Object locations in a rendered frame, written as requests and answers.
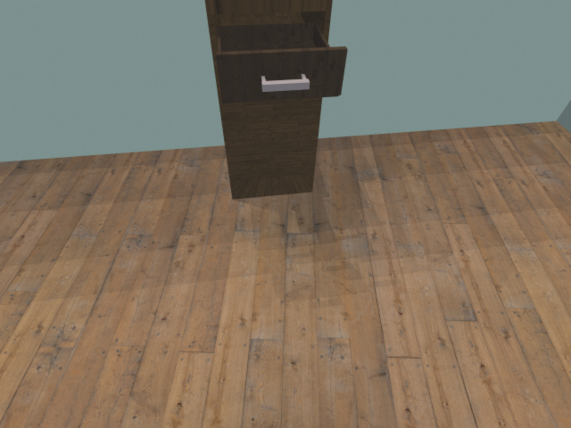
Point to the drawer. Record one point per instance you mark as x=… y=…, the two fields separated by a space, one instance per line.
x=278 y=52

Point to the cabinet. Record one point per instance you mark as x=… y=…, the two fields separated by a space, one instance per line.
x=271 y=146

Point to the handle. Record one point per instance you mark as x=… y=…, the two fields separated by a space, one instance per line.
x=285 y=85

